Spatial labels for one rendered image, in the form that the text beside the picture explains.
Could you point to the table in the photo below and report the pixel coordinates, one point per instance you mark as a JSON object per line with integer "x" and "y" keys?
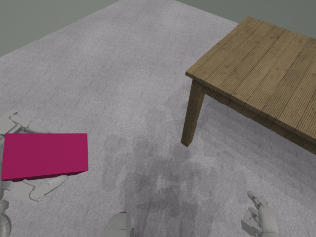
{"x": 263, "y": 71}

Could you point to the robot left thigh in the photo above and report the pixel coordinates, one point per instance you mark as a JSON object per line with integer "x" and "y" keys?
{"x": 120, "y": 225}

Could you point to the robot left forearm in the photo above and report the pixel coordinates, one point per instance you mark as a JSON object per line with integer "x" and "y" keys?
{"x": 5, "y": 222}

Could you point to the left robot hand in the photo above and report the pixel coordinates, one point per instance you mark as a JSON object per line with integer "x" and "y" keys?
{"x": 13, "y": 122}

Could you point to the right robot hand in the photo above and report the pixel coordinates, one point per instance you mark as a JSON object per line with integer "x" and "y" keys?
{"x": 265, "y": 220}

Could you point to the sponge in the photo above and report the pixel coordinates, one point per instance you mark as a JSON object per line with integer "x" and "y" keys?
{"x": 34, "y": 156}

